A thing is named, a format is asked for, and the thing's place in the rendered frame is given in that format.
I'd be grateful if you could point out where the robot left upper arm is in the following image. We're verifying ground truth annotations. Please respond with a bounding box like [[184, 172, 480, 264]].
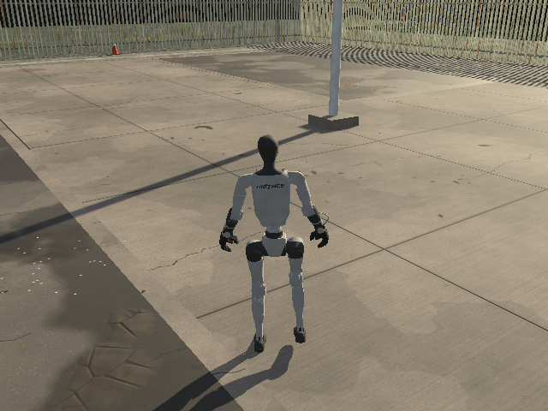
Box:
[[230, 173, 253, 221]]

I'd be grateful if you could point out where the robot right upper arm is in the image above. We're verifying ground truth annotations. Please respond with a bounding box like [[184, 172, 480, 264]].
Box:
[[288, 171, 316, 217]]

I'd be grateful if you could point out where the right robot forearm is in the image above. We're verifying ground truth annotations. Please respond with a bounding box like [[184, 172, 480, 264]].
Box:
[[307, 203, 326, 234]]

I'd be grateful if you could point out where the left robot forearm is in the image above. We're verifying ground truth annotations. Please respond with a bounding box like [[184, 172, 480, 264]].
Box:
[[222, 207, 238, 238]]

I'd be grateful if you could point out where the robot right thigh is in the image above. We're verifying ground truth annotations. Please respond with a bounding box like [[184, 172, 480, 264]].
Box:
[[286, 237, 304, 288]]

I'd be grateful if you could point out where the left robot hand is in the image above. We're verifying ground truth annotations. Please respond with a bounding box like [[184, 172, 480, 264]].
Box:
[[219, 232, 239, 252]]

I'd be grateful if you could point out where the right robot hand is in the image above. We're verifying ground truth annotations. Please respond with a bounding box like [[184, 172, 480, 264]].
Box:
[[310, 229, 329, 248]]

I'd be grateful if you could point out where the right robot shin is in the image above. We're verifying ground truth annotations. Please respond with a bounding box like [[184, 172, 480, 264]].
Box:
[[292, 272, 304, 331]]

